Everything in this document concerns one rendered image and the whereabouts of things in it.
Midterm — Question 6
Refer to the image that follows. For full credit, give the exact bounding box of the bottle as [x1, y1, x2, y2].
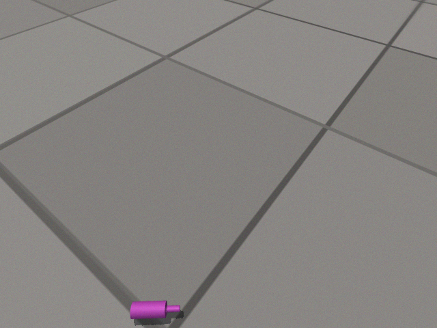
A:
[130, 301, 180, 319]

